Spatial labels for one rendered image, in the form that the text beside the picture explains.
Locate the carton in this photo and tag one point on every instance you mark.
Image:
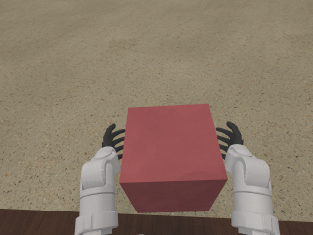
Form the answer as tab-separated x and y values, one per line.
171	160

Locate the right robot forearm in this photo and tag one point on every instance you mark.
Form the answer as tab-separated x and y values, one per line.
253	207

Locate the robot left hand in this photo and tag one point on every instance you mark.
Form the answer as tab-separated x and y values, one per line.
109	136

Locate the robot right hand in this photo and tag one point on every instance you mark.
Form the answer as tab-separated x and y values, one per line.
235	137

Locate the left robot forearm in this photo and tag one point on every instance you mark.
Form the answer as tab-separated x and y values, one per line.
97	215

